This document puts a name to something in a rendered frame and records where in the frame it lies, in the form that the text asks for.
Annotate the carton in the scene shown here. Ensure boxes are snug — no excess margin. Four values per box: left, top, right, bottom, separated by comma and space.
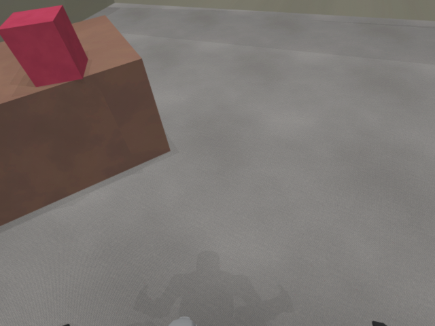
0, 5, 88, 87

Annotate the pedestal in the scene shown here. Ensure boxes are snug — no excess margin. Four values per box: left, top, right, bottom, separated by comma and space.
0, 15, 170, 226

